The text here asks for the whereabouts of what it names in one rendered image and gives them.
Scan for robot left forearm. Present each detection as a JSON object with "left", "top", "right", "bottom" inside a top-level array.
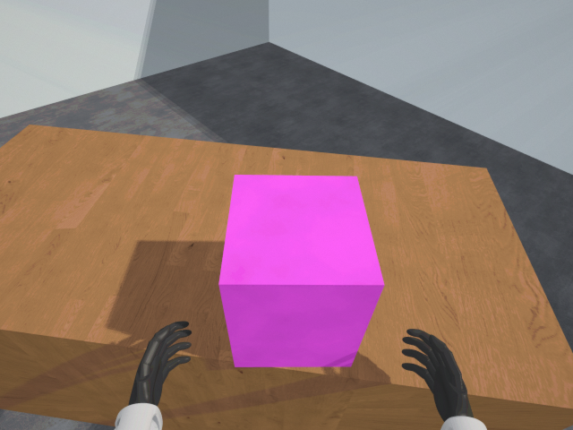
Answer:
[{"left": 114, "top": 403, "right": 163, "bottom": 430}]

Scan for pedestal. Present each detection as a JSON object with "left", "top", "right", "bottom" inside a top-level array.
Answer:
[{"left": 0, "top": 125, "right": 573, "bottom": 430}]

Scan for right robot hand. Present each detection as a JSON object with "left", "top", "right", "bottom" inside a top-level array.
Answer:
[{"left": 402, "top": 329, "right": 474, "bottom": 422}]

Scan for carton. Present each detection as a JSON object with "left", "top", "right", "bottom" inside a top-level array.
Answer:
[{"left": 218, "top": 175, "right": 384, "bottom": 367}]

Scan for left robot hand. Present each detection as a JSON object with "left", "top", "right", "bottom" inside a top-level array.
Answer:
[{"left": 128, "top": 322, "right": 192, "bottom": 406}]

